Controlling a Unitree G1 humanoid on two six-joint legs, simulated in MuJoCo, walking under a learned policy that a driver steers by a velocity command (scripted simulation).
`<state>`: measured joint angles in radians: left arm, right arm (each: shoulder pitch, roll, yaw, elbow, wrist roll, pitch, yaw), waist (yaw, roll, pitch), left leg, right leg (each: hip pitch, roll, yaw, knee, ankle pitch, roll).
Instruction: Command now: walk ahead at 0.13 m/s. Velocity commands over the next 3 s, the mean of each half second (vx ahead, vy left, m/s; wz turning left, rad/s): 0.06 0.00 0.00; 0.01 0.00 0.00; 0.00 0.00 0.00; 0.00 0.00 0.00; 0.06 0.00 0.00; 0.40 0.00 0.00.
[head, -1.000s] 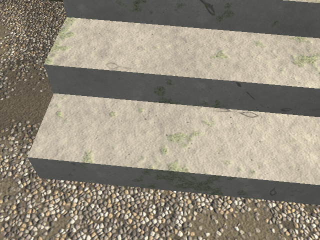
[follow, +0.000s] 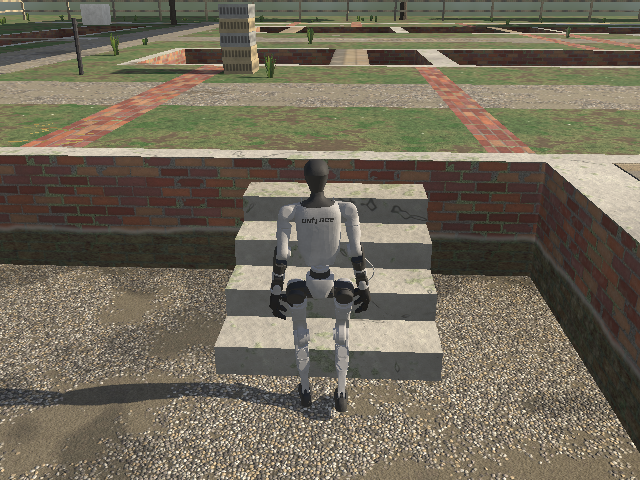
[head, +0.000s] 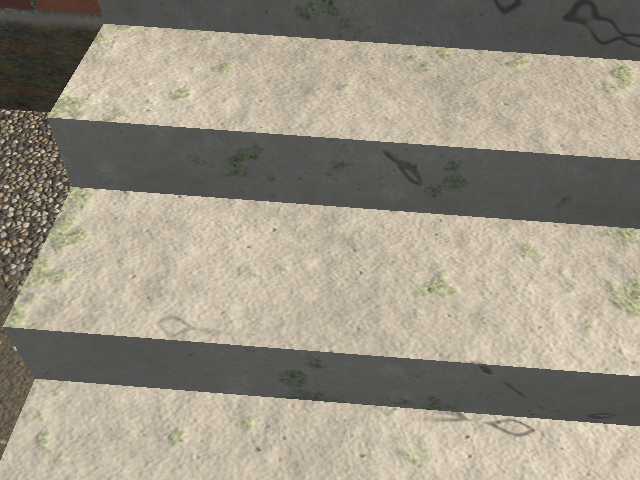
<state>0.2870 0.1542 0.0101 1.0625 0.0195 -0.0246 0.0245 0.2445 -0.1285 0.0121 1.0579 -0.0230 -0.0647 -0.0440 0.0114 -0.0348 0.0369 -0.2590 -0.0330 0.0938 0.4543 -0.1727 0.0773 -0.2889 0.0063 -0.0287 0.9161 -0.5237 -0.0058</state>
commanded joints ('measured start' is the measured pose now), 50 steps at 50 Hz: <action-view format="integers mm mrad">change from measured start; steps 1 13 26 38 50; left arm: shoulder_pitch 145 81 133 127 129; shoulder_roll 31 131 73 83 89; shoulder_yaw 5 10 2 7 11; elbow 29 60 47 22 0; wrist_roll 16 -30 -18 -16 -16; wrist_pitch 46 19 12 9 10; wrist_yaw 6 14 13 9 9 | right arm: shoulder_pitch -6 79 92 73 77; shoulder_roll -80 -160 -111 -122 -124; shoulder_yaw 5 -48 -49 -56 -61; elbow -36 -14 -10 -4 9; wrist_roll -9 32 24 25 25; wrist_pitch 12 66 85 84 82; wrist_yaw -12 11 -2 -7 -10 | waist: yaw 48 -25 -17 -16 -16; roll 144 2 25 30 32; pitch -8 101 14 21 12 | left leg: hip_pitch -81 49 94 93 97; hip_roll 225 72 92 98 102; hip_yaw -156 -107 -110 -116 -119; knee -166 -123 -99 -100 -99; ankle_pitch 429 -65 68 88 102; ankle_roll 105 -31 -26 -31 -37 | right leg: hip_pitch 106 6 18 36 56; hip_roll -29 -65 -69 -66 -64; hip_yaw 5 53 52 52 53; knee -120 -581 -590 -605 -611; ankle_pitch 18 224 325 353 380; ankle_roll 38 -4 -19 -28 -32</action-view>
